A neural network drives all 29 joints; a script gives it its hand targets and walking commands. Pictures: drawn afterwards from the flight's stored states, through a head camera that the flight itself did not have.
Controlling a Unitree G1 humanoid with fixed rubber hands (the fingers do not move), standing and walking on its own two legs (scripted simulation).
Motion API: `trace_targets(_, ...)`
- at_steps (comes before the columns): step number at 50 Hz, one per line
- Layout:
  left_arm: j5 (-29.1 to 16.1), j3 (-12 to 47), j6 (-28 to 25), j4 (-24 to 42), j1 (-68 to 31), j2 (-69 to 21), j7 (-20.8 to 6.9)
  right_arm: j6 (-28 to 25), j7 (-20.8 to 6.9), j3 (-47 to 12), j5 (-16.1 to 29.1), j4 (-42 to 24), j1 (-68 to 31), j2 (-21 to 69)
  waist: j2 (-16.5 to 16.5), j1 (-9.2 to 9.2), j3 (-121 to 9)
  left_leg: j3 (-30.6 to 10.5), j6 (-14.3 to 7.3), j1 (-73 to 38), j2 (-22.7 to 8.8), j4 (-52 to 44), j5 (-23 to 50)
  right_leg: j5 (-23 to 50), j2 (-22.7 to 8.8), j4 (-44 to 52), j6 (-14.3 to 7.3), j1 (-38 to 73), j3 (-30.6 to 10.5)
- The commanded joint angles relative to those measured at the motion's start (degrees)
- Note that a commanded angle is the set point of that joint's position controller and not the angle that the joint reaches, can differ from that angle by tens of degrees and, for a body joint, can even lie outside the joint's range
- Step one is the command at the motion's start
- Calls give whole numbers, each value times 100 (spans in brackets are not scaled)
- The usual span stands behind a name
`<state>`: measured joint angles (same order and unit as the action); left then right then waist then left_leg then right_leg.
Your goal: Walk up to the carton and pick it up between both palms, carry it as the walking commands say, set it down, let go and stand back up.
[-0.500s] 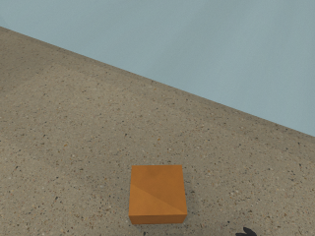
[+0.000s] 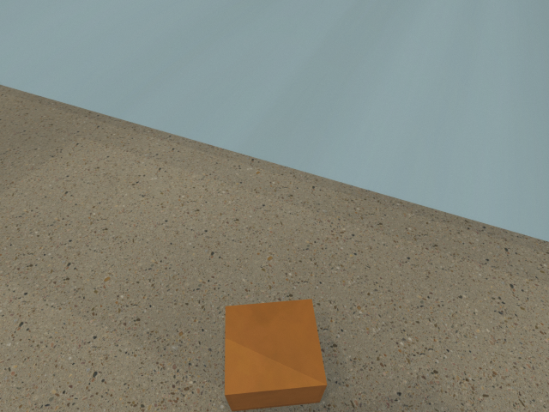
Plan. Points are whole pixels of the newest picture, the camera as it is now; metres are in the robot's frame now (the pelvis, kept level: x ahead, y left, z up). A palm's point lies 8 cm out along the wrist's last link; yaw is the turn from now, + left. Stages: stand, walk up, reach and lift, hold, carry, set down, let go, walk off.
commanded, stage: walk up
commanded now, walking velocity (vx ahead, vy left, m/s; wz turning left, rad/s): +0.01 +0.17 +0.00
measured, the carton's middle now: (272, 354) +0.44 +0.03 -0.67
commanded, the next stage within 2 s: none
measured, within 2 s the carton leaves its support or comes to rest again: neither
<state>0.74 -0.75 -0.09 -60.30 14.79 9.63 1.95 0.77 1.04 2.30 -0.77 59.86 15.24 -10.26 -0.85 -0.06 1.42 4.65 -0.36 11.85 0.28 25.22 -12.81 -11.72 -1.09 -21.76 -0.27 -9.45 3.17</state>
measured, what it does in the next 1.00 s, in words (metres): steps on the spot: left foot, then right foot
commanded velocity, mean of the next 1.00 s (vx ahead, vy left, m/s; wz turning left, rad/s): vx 0.01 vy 0.01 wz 0.05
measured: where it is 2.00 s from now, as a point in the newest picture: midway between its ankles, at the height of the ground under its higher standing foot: outside the picture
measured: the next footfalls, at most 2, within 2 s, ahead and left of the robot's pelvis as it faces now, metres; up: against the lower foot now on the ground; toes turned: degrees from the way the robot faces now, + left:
left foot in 0.26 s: +0.04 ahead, +0.19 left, +0.00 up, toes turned +4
right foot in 0.48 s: +0.05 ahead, -0.04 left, +0.00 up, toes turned -6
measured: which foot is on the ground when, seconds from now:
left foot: up 0.00-0.24, down 0.26-1.00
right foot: down 0.00-0.26, up 0.28-0.46, down 0.48-1.00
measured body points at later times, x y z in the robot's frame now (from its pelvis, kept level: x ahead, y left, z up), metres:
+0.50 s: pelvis +0.00 +0.08 +0.00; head +0.02 +0.10 +0.45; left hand +0.01 +0.31 -0.17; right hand +0.02 -0.15 -0.15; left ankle +0.00 +0.19 -0.75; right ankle +0.01 -0.04 -0.75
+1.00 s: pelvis +0.02 +0.07 +0.00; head +0.03 +0.08 +0.45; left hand +0.00 +0.30 -0.16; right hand +0.04 -0.16 -0.15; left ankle +0.00 +0.19 -0.75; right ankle +0.01 -0.04 -0.75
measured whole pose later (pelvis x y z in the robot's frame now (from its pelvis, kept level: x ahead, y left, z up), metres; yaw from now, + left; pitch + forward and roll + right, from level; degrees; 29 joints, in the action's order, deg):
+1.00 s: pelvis +0.02 +0.07 +0.00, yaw +2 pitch +0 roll +0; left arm 0.9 -1.7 0.0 -60.9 18.1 8.8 2.5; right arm 0.3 2.4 2.8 -1.2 57.7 17.1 -9.0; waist 0.1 0.2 1.1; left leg 2.0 -0.2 11.2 -0.9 25.6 -14.6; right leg -13.9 -2.4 -24.1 0.1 -10.3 7.7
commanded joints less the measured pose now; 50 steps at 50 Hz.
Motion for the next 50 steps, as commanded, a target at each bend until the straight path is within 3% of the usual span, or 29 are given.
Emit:
trace_targets(1,69,-392,20,3,1050,1532,266,127,-50,203,-142,-517,-190,-657,932,438,104,-550,407,2127,-112,2921,-1396,1327,-2788,829,-1063,410,-2426)
trace_targets(3,31,-341,-42,163,452,1117,293,117,-49,248,-88,-619,-56,-645,706,185,-6,-929,349,1904,-324,3443,-945,1672,-2210,588,-820,48,-1534)
trace_targets(5,122,-251,-27,167,318,899,193,139,-124,221,-114,-532,102,-490,836,14,-84,-627,329,1371,-188,2849,-734,1036,-1604,593,-520,-426,-817)
trace_targets(6,166,-253,-40,270,30,727,91,162,-133,99,-72,-512,224,-284,1537,-88,-98,-495,224,973,-138,2128,-696,777,-1256,689,-416,-577,-419)
trace_targets(7,206,-218,-12,171,211,758,30,142,-114,71,-66,-507,114,-256,1438,52,25,-261,313,785,17,1576,-703,294,-1129,796,-448,-705,-516)
trace_targets(8,225,-350,19,188,343,1005,-12,183,-127,30,-64,-542,153,-287,1778,108,15,-213,289,636,-39,1268,-748,-108,-1260,779,-486,-601,-551)
trace_targets(10,266,-287,50,164,365,1100,-91,134,-98,42,-30,-481,253,-393,1417,-72,74,165,292,-170,91,343,-61,-1032,-1049,778,-486,-1179,-585)
trace_targets(11,169,-240,51,148,280,966,-93,70,-46,100,-27,-391,452,-423,967,-141,266,153,317,-312,-30,-327,357,-496,-890,467,-350,-1189,-411)
trace_targets(12,139,-184,-12,129,577,702,-118,-29,-10,135,-39,-283,721,-507,472,-162,-203,21,219,-844,-226,-642,612,-903,-684,263,-198,-1149,-243)
trace_targets(13,106,-122,-45,112,903,381,-101,-98,71,181,-81,-262,802,-883,-485,-53,-99,-1050,74,-816,-1212,-931,760,-592,-373,-526,43,-1338,-56)
trace_targets(14,44,-80,8,175,949,184,-60,-141,73,172,-65,-404,550,-1036,-1150,9,60,-1778,-196,-300,-1943,-1252,1092,-1297,-160,-942,248,-1370,161)
trace_targets(15,18,-70,49,255,564,302,-46,-138,32,204,-50,-348,553,-1045,-1144,-130,239,-1759,-383,90,-1790,-1501,866,-1252,-192,-898,266,-1168,38)
trace_targets(17,-27,-83,38,90,770,303,-70,-160,76,102,-13,-264,346,-620,-663,106,277,-1205,-312,-115,-1397,-1203,1502,-577,-171,-768,304,-834,-3)
trace_targets(19,0,-70,57,43,840,421,-88,-141,100,139,9,-286,218,-673,-970,44,2,-876,-315,-209,-1257,-1200,1114,-343,-189,-574,239,-621,84)
trace_targets(24,-19,-151,7,106,815,423,0,-155,101,111,-54,-340,371,-529,-648,31,-168,-1048,-307,378,-1130,-779,453,156,-433,-59,133,252,130)
trace_targets(25,-32,-105,7,-12,939,237,0,-129,105,64,-39,-311,309,-326,-303,143,-97,-931,-251,436,-1052,-775,506,351,-488,70,97,171,19)
trace_targets(26,-21,-102,27,39,609,337,-25,-137,108,66,-58,-301,381,-357,130,34,103,-914,-184,460,-966,-836,224,268,-494,221,80,-13,-104)
trace_targets(27,-11,-121,29,78,715,221,-16,-121,135,60,-60,-278,432,-311,166,81,288,-975,-150,544,-954,-852,153,301,-487,169,103,50,-49)
trace_targets(30,-49,-92,7,2,810,256,-14,-153,118,76,-55,-314,472,-383,253,28,179,-767,-90,230,-947,-847,457,461,-487,253,146,-12,19)
trace_targets(31,-33,-53,-18,-18,751,243,-20,-152,118,85,-60,-256,511,-376,-131,44,199,-808,-103,266,-870,-826,519,456,-569,217,134,-60,-28)
trace_targets(34,-29,-133,-53,-20,771,379,-2,-149,107,127,-55,-256,497,-355,-120,26,-21,-693,-61,92,-773,-566,774,489,-573,146,117,78,47)
trace_targets(35,-7,-112,-52,-16,781,272,16,-116,109,106,-63,-314,470,-273,117,13,3,-781,-132,124,-845,-607,755,466,-539,157,115,13,35)
trace_targets(36,-28,-78,-34,3,784,160,8,-86,121,112,-74,-249,605,-241,-169,11,248,-744,-83,293,-812,-716,451,354,-539,176,173,-150,-12)
trace_targets(37,0,-77,-20,-32,819,203,19,-57,119,156,-67,-337,524,-277,135,-30,231,-735,-63,248,-803,-664,313,216,-527,264,127,-208,25)
trace_targets(38,-27,-93,-44,44,713,168,7,-80,119,113,-76,-316,529,-253,-49,-5,209,-750,-37,282,-786,-645,480,344,-545,232,138,-60,-19)
trace_targets(42,-11,-163,-77,9,741,447,44,-123,133,150,-49,-308,565,-403,150,6,-159,-613,-25,-11,-746,-313,1312,929,-642,171,94,118,80)
trace_targets(43,23,-106,-64,-6,715,365,49,-94,131,168,-44,-311,595,-321,-57,-51,-55,-537,-10,-71,-693,-268,1085,782,-737,201,47,-73,3)
trace_targets(48,21,-175,-13,31,725,375,74,-62,142,132,-22,-352,615,-278,388,5,34,-538,-30,45,-685,-285,1021,793,-707,95,22,57,118)
trace_targets(50,12,-155,9,55,756,247,87,-69,147,91,-42,-272,640,-164,-53,9,158,-523,-21,182,-729,-316,1060,599,-689,92,38,-61,79)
